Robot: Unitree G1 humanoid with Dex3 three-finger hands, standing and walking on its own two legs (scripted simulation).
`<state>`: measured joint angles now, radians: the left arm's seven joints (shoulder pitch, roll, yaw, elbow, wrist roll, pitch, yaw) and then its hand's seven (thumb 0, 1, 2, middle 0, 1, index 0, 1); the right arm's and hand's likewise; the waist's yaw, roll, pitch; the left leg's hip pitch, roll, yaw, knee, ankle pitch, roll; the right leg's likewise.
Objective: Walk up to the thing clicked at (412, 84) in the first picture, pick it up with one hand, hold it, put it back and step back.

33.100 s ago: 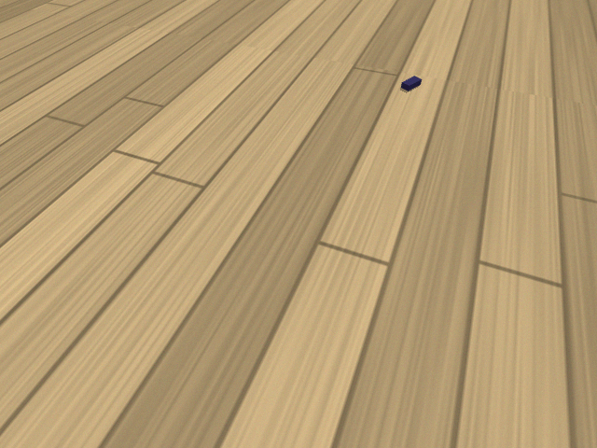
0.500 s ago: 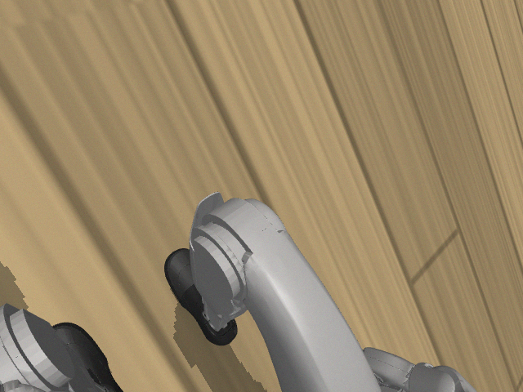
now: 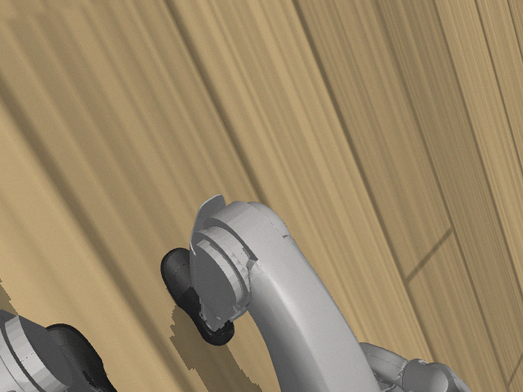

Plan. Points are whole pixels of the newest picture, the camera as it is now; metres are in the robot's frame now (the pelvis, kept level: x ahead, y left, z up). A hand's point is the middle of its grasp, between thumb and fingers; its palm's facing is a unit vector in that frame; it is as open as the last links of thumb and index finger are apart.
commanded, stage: open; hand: left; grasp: from above
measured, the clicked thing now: out of the picture +0.44 +0.31 -0.29
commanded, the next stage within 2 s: withdraw in 0.04 s
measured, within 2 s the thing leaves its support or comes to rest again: neither
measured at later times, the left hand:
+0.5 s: hand out of the picture +0.47 +0.37 -0.15, palm faces +0.08 -0.41 -0.91, open 13.2 cm
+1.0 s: hand out of the picture +0.45 +0.35 -0.12, palm faces -0.32 -0.26 -0.91, open 13.2 cm
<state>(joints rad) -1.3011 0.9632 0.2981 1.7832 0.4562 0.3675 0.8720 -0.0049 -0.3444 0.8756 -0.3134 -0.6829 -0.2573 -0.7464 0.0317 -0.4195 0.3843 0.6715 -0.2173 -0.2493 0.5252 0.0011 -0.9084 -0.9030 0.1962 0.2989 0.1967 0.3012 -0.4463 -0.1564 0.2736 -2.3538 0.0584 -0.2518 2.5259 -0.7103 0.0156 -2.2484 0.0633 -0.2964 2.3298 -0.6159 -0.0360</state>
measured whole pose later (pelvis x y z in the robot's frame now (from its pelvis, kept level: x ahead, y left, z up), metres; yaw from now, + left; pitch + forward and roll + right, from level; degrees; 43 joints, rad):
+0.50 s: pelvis +0.00 +0.00 +0.02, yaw +2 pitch +32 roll -13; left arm -1.22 0.81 0.26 1.46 0.55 0.50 0.69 0.00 -0.35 0.83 -0.27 -0.78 -0.26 -0.80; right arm 0.16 -0.37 0.22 0.75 -0.13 -0.21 0.51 0.00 -0.92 -0.91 0.20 0.30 0.20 0.30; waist -0.34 -0.03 0.08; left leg -2.32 0.06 -0.20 2.45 -0.72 0.02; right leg -2.23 0.06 -0.25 2.29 -0.64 -0.04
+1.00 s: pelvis +0.00 +0.00 +0.02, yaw +8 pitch +33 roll -7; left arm -1.12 0.67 0.06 1.52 0.96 0.21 0.39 0.00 -0.35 0.87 -0.21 -0.89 -0.23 -0.88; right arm 0.17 -0.32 0.15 0.80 -0.12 -0.22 0.24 0.00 -0.91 -0.89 0.20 0.30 0.20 0.30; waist -0.29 0.03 -0.02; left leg -2.31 0.05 -0.08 2.42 -0.68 0.05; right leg -2.25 0.03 -0.15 2.33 -0.65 -0.03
